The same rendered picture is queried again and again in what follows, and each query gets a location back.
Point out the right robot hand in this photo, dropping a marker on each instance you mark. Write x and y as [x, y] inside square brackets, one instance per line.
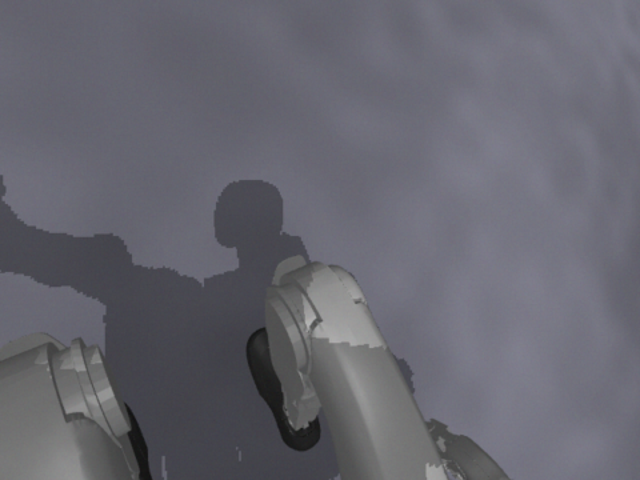
[462, 456]

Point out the left robot foot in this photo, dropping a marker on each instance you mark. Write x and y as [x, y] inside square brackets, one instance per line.
[139, 446]

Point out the right robot foot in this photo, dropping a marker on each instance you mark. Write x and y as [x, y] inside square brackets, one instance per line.
[269, 388]

